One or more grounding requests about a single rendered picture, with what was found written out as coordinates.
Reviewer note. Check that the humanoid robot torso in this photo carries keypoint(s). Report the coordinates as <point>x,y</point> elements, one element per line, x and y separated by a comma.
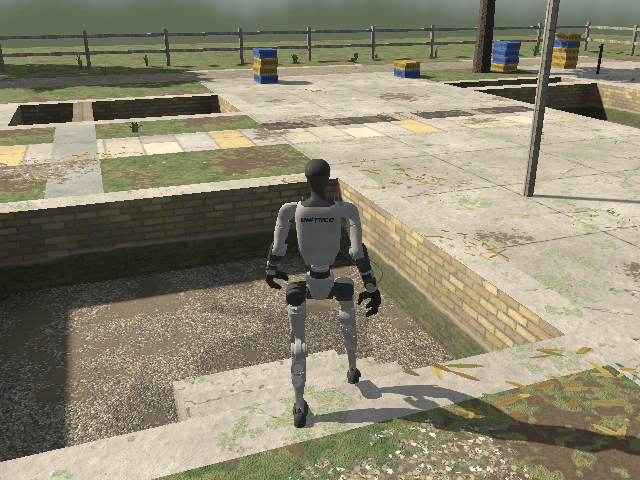
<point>318,235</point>

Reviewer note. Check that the right robot upper arm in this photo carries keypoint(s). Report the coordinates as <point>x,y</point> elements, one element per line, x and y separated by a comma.
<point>351,213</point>

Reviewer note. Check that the right robot shin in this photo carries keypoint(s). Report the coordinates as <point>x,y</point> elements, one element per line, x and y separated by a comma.
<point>350,341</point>

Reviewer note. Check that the robot left hand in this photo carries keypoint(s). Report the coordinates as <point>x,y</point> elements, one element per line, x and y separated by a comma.
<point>278,275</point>

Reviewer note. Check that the left robot upper arm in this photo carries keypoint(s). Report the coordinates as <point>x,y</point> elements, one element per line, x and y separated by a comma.
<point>286,213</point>

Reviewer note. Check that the robot left forearm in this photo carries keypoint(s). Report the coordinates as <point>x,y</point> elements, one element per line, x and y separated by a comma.
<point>273,262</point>

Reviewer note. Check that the robot right forearm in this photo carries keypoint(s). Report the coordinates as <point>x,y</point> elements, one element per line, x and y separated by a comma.
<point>366,272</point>

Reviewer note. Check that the robot right hand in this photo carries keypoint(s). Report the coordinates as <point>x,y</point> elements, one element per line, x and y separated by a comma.
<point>374,303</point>

